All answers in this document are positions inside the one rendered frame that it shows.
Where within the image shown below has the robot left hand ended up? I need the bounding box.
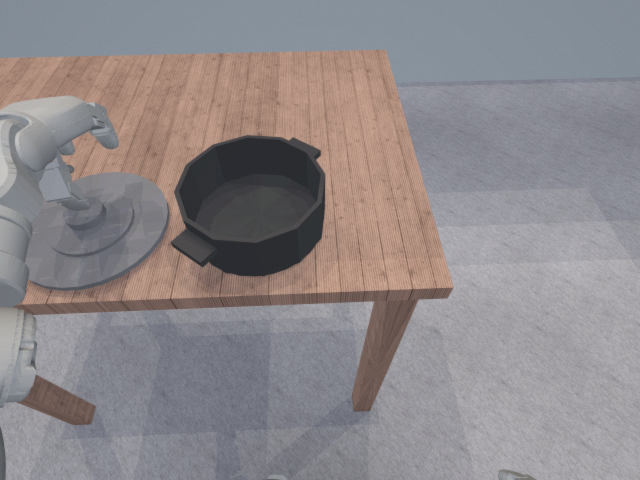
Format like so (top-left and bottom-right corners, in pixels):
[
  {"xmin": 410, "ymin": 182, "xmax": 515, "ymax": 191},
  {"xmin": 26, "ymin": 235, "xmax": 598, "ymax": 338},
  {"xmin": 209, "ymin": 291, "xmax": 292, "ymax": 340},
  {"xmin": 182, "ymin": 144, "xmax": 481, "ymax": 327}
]
[{"xmin": 0, "ymin": 95, "xmax": 119, "ymax": 211}]

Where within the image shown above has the robot left upper arm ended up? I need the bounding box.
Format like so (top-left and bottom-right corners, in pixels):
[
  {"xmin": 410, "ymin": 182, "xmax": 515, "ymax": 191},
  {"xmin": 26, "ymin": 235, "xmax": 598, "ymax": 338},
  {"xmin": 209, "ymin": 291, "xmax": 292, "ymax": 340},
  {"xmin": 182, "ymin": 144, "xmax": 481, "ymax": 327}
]
[{"xmin": 0, "ymin": 307, "xmax": 37, "ymax": 480}]

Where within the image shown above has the left robot forearm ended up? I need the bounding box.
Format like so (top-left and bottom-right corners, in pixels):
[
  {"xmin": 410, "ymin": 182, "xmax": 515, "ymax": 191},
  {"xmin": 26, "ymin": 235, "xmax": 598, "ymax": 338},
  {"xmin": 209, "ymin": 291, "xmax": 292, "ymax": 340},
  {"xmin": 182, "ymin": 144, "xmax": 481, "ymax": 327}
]
[{"xmin": 0, "ymin": 110, "xmax": 57, "ymax": 307}]

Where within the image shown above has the table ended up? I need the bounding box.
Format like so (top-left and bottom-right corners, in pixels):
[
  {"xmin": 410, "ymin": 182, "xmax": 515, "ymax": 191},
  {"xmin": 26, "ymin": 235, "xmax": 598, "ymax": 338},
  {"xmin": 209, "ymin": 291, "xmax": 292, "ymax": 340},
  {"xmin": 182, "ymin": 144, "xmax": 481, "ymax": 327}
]
[{"xmin": 0, "ymin": 50, "xmax": 454, "ymax": 425}]

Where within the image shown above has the knob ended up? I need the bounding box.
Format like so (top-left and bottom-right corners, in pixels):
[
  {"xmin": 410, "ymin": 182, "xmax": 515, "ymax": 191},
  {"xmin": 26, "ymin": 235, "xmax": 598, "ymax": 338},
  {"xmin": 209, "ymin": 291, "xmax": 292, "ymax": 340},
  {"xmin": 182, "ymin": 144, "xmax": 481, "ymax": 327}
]
[{"xmin": 62, "ymin": 197, "xmax": 106, "ymax": 231}]

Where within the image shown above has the pot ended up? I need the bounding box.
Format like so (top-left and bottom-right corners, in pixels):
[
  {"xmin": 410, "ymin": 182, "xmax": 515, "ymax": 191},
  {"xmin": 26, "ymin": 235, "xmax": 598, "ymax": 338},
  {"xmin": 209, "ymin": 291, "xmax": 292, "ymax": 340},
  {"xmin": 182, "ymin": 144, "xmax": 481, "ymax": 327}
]
[{"xmin": 171, "ymin": 135, "xmax": 325, "ymax": 276}]

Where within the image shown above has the lid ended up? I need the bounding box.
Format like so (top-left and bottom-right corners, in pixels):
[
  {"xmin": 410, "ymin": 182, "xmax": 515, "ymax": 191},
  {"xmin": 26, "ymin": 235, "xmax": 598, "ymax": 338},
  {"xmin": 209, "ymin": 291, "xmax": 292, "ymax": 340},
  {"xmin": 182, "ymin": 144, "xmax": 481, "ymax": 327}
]
[{"xmin": 25, "ymin": 172, "xmax": 170, "ymax": 291}]

